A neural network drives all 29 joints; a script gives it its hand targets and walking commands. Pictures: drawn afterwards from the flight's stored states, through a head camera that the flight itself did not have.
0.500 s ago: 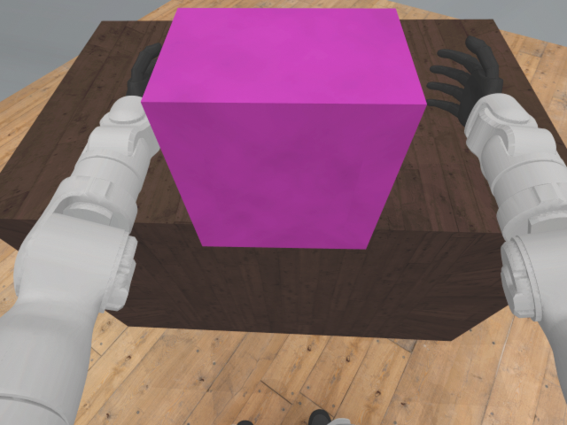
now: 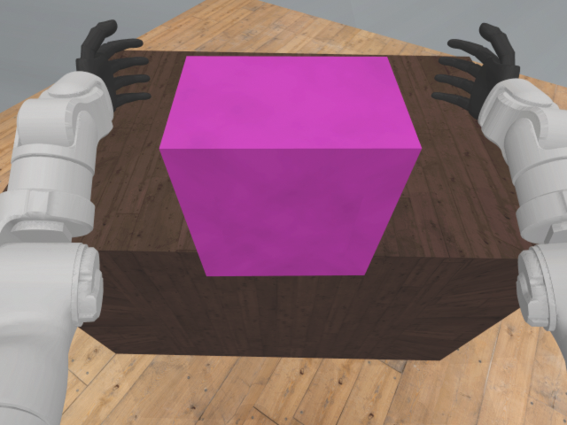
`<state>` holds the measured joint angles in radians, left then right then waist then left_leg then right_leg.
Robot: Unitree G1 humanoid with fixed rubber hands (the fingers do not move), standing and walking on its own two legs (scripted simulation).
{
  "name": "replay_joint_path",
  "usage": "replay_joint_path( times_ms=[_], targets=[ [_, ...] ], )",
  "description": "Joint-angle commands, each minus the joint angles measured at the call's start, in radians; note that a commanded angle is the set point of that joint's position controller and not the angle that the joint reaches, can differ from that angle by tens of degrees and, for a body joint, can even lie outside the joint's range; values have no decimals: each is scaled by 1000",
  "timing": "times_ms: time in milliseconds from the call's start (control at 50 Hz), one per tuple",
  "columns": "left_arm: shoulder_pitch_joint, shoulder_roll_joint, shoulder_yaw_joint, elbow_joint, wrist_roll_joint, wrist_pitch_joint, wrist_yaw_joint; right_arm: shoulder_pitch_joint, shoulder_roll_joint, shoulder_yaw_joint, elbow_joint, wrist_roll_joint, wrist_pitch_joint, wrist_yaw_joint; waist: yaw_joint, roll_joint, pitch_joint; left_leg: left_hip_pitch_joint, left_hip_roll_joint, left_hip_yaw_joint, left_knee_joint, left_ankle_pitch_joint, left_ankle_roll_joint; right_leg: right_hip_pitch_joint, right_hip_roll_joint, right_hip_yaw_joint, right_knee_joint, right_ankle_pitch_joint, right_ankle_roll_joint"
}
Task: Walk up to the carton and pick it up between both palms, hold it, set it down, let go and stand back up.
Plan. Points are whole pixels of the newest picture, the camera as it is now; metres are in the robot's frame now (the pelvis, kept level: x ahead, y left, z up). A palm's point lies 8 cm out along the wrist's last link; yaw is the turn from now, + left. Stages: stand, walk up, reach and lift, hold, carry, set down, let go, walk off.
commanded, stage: set down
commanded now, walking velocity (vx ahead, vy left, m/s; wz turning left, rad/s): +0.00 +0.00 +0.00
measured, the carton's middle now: (286, 179) +0.45 +0.00 +0.08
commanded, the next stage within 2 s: none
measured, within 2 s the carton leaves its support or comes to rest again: neither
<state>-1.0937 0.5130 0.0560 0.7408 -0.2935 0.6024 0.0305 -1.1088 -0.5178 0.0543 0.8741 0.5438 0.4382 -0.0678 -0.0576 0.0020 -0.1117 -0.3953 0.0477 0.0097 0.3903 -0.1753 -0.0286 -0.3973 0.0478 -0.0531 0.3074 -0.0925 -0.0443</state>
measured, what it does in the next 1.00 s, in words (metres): stands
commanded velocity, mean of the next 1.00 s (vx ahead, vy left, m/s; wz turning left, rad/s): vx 0.00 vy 0.00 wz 0.00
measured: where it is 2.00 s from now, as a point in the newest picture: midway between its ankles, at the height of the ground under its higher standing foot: outside the picture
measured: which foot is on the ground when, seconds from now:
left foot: down 0.00-1.00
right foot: down 0.00-1.00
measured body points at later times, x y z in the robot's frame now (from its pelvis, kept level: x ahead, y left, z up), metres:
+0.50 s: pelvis -0.02 +0.02 +0.00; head +0.02 +0.03 +0.45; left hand +0.41 +0.22 +0.13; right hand +0.39 -0.24 +0.14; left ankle +0.00 +0.13 -0.74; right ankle +0.03 -0.09 -0.74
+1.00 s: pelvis +0.00 +0.01 +0.00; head +0.02 +0.01 +0.45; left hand +0.33 +0.23 +0.07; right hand +0.30 -0.25 +0.07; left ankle +0.00 +0.13 -0.74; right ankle +0.03 -0.09 -0.74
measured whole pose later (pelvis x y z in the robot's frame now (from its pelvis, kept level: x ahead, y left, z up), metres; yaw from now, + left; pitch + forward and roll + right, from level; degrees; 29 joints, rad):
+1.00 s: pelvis +0.00 +0.01 +0.00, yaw -2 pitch +1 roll +0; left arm -0.17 0.30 0.15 0.03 -0.23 0.55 0.03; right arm -0.11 -0.34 -0.11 0.11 0.34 0.32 0.00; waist -0.03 0.00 0.02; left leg -0.20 0.03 0.05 0.36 -0.19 -0.01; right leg -0.24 0.03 -0.01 0.34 -0.13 -0.03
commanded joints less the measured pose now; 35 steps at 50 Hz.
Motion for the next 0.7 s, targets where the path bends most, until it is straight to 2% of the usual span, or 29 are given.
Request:
replay_joint_path(
  times_ms=[0, 20, 60, 140, 160, 180, 220, 280, 340, 380, 480, 500, 560, 600, 640, 680],
  targets=[
    [-442, 162, 49, -302, 34, 20, 1, -380, -250, -36, -147, 51, -26, 49, -8, 102, -596, 305, -50, -12, 24, 415, -32, 389, 33, 26, 49, 451, 66],
    [-417, 147, 51, -317, 41, 36, 0, -353, -254, -43, -148, 47, -25, 57, -14, 102, -580, 324, -49, -9, 23, 418, -35, 368, 34, 16, 35, 434, 64],
    [-371, 131, 62, -344, 42, 58, -4, -343, -257, -47, -220, 35, -30, 71, -15, 55, -564, 312, -53, -15, 19, 409, -24, 363, 33, 17, 27, 433, 70],
    [-296, 130, 98, -403, 68, 82, -10, -296, -253, -52, -304, 23, -27, 88, 11, 16, -477, 242, -59, -2, -9, 295, -2, 397, 30, 23, 29, 372, 76],
    [-289, 124, 91, -419, 63, 85, -10, -294, -248, -68, -326, 5, -26, 88, 0, -3, -456, 245, -55, -5, -14, 276, -2, 386, 33, 19, 28, 349, 77],
    [-277, 125, 97, -426, 62, 84, -8, -287, -251, -67, -340, 4, -29, 90, 11, -23, -450, 245, -53, 0, -21, 252, 4, 384, 33, 21, 26, 322, 76],
    [-266, 105, 89, -450, 52, 74, -3, -259, -243, -100, -364, -15, -35, 95, 7, -5, -440, 210, -53, -1, -30, 168, 10, 367, 24, 29, 32, 244, 73],
    [-227, 96, 97, -501, 46, 43, 15, -212, -235, -127, -444, -49, -46, 105, 11, -10, -482, 177, -52, 9, -44, 88, 32, 353, 20, 36, 41, 165, 72],
    [-198, 73, 99, -561, 32, 14, 35, -176, -220, -181, -515, -93, -63, 111, 17, 11, -526, 179, -49, 1, -39, 83, 31, 323, 19, 39, 59, 146, 55],
    [-153, 63, 91, -632, 24, 1, 52, -107, -232, -208, -521, -103, -74, 117, 3, 38, -549, 239, -45, -9, -30, 106, 17, 288, 28, 36, 67, 135, 46],
    [-30, 32, 104, -731, 52, 7, 74, 22, -224, -261, -543, -135, -101, 119, 5, 64, -561, 280, -48, 3, -7, 159, 3, 292, 28, 44, 76, 159, 44],
    [1, 36, 116, -761, 59, 8, 76, 43, -227, -264, -565, -138, -108, 115, 8, 56, -568, 284, -51, 11, -1, 161, 4, 311, 29, 43, 75, 168, 46],
    [111, 25, 141, -829, 63, 18, 64, 133, -198, -253, -664, -146, -116, 101, 11, -17, -551, 255, -66, 13, 0, 208, 18, 379, 31, 49, 81, 249, 62],
    [191, 17, 171, -866, 77, 16, 51, 203, -172, -237, -721, -135, -121, 90, 21, -13, -548, 240, -77, 16, -3, 237, 19, 426, 25, 63, 88, 305, 66],
    [281, 13, 184, -915, 79, 10, 36, 278, -152, -226, -778, -127, -124, 77, 20, -45, -509, 243, -81, 19, -8, 270, 22, 481, 25, 74, 83, 360, 78],
    [390, 8, 200, -919, 93, 8, 15, 387, -135, -212, -814, -125, -124, 62, 17, -50, -445, 247, -80, 20, -23, 266, 21, 521, 18, 82, 76, 376, 82]
  ],
)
